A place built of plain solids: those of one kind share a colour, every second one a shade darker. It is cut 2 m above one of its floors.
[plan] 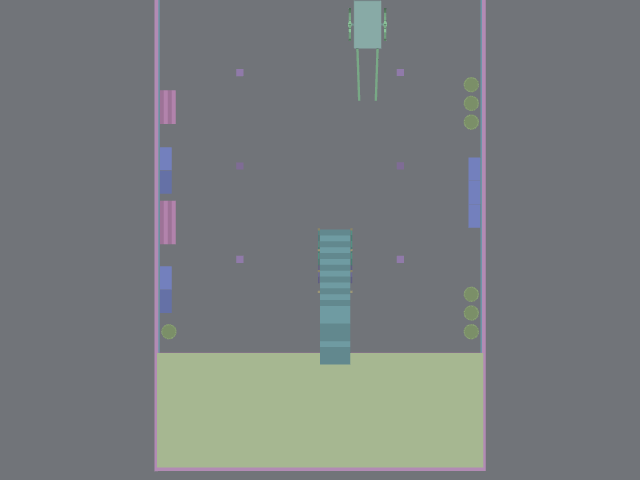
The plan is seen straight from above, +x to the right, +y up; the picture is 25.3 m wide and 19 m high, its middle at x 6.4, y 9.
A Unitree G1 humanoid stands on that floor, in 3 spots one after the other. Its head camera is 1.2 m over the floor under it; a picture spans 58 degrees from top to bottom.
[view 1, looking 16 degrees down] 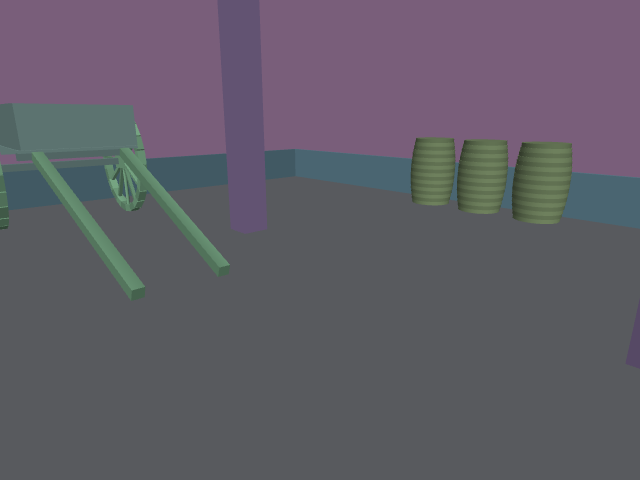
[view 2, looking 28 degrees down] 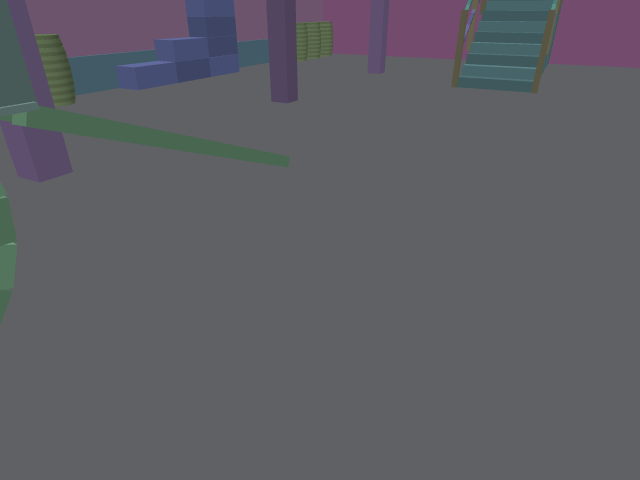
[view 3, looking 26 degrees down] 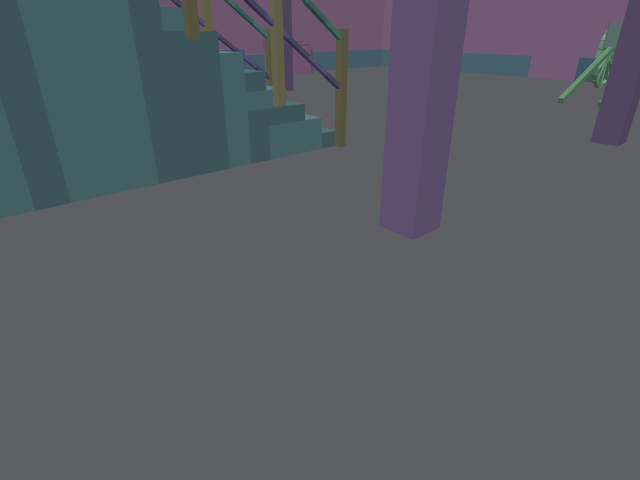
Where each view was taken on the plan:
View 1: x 7.00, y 11.71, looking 47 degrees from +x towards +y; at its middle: ground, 4.35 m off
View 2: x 5.98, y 17.58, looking -62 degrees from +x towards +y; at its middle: ground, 2.56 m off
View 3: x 11.20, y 6.03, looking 139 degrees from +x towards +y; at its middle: ground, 2.74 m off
